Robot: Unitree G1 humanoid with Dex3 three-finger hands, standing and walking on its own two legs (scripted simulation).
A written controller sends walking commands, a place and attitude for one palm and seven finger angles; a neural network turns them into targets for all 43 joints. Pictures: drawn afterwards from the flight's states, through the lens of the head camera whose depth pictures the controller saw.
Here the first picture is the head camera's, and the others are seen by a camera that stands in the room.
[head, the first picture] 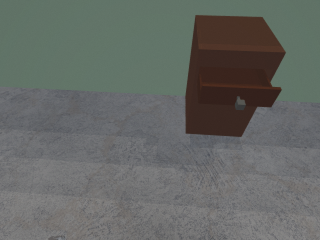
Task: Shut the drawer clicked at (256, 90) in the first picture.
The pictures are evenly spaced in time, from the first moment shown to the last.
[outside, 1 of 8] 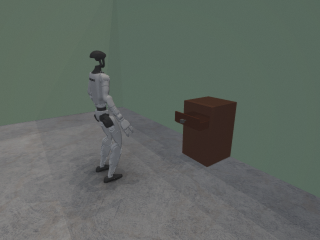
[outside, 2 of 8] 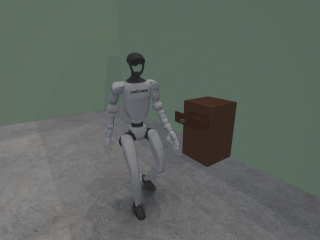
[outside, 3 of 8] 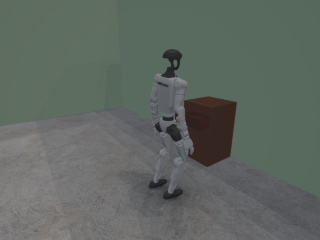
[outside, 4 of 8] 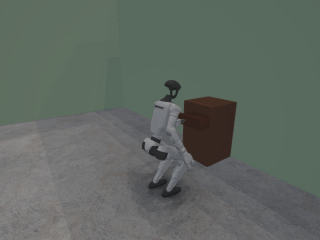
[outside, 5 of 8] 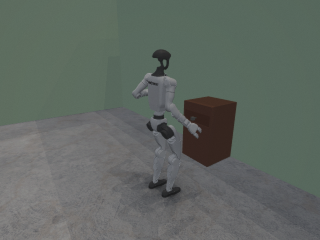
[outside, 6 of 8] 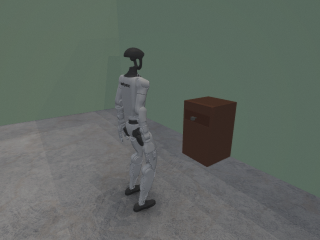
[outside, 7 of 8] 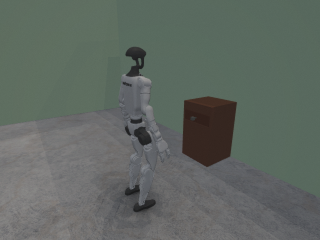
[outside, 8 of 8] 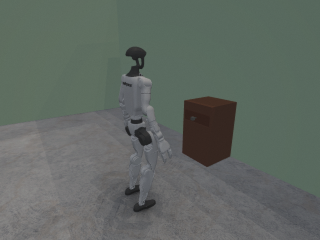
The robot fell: no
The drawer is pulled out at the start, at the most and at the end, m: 0.17 0.17 0.00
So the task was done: yes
